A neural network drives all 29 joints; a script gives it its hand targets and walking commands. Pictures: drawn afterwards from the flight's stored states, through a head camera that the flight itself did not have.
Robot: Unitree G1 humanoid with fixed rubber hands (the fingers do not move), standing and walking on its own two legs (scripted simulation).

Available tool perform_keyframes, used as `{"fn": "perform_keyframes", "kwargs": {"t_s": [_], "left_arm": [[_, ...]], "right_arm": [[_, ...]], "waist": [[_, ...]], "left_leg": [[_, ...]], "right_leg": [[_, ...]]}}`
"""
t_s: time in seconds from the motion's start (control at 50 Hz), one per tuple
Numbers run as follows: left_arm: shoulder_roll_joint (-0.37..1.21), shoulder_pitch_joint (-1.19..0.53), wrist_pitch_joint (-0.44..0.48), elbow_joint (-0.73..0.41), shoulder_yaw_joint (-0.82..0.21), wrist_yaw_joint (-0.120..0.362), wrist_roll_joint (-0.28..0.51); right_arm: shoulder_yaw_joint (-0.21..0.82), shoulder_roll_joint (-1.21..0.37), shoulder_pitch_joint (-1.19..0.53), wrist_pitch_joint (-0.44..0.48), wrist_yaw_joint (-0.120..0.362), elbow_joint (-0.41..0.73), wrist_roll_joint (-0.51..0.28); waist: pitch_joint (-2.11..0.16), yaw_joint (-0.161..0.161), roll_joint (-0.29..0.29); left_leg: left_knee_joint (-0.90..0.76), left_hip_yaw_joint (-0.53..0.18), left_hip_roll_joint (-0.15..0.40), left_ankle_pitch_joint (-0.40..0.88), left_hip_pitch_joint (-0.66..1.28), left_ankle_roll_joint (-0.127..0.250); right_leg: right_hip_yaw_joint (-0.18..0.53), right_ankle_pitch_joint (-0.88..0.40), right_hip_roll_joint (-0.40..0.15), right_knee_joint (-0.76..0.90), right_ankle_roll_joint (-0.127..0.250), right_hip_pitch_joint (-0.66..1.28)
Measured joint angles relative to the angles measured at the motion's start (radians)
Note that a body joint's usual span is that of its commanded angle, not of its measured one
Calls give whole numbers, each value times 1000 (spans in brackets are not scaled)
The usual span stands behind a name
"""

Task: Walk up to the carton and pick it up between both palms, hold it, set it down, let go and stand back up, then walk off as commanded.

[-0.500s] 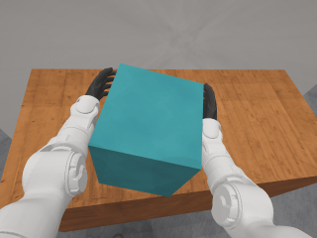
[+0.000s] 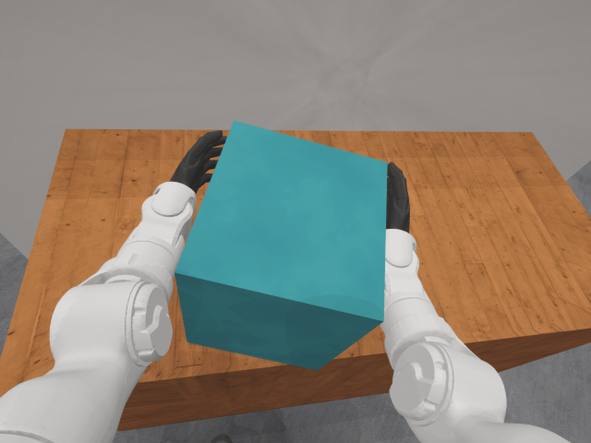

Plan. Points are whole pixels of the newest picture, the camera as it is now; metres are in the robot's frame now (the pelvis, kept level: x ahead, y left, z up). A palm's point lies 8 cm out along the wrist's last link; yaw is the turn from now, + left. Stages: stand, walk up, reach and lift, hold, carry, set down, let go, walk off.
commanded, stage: reach and lift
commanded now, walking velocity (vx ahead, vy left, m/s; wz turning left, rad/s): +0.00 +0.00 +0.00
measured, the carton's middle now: (280, 258) +0.36 +0.00 +0.02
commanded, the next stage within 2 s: none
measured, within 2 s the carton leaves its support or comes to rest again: neither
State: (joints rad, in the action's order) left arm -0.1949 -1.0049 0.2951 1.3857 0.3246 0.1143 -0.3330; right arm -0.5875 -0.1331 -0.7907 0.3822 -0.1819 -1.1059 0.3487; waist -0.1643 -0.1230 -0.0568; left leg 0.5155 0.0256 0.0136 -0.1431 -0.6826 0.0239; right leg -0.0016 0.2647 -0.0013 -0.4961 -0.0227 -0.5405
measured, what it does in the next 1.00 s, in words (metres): stands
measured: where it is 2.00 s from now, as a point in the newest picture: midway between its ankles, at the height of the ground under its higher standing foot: outside the picture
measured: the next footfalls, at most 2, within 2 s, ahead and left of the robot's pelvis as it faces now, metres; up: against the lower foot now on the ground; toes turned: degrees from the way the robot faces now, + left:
none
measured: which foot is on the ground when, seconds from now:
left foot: down 0.00-1.00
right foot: down 0.00-1.00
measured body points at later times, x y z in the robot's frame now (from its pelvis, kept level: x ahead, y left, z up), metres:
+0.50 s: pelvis +0.00 +0.00 +0.00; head +0.08 +0.04 +0.44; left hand +0.47 +0.12 +0.05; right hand +0.41 -0.16 +0.06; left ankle +0.05 +0.10 -0.73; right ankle -0.03 -0.14 -0.73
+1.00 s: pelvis -0.01 +0.00 +0.00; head +0.05 +0.02 +0.45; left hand +0.45 +0.12 +0.08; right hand +0.39 -0.16 +0.06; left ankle +0.05 +0.10 -0.73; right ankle -0.03 -0.14 -0.73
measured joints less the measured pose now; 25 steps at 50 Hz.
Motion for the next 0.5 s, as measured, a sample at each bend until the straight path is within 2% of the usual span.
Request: {"fn": "perform_keyframes", "kwargs": {"t_s": [0.5], "left_arm": [[1, 0, 18, 11, -11, -5, 17]], "right_arm": [[0, -2, 11, 29, 0, 0, -5]], "waist": [[0, 5, -1]], "left_leg": [[0, 0, 0, 0, 0, -1]], "right_leg": [[-1, 0, 0, 0, 0, 0]]}}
